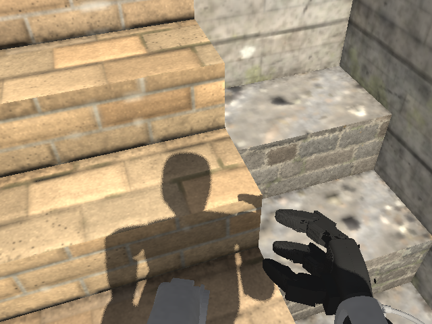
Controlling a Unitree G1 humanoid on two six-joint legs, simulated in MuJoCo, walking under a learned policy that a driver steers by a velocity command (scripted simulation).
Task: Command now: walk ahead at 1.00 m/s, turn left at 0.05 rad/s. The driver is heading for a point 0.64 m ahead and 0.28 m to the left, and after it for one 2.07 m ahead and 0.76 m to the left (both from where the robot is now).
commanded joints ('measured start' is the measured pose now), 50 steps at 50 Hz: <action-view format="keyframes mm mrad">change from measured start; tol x128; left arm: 1 -24 39 1 12 -15 -15 3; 24 -245 311 59 -431 -26 -34 23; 33 -2122 -153 -42 -1000 -143 -464 -37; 41 538 300 190 197 -143 -225 62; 50 413 -532 -496 192 -36 -7 727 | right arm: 1 -53 -45 -8 -51 55 51 -6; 32 1848 -99 -216 965 -102 -468 -280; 41 -759 -485 -376 416 -148 -250 55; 50 678 -79 -193 257 -200 95 316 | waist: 1 -50 35 221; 50 -100 -357 71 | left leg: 1 143 -64 123 -356 -21 20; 26 1157 -541 596 -1466 -516 -129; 32 2859 389 -601 -1063 2225 -65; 37 -454 -195 192 -1086 -554 -38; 42 1961 31 314 -245 693 -108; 50 2004 -259 764 -569 -2303 -548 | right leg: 1 -314 -205 -28 -472 681 179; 7 145 -366 -274 -27 2429 194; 16 -483 -221 123 -21 -18 166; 26 62 -319 -263 114 4949 691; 28 -1552 -213 207 1781 2438 991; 34 -2482 -368 849 1322 -2699 549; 38 1308 -197 -84 307 1246 335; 43 -184 -497 175 -1527 2163 395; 49 -374 -38 -327 73 4092 1437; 50 -2137 -99 -153 630 2569 2178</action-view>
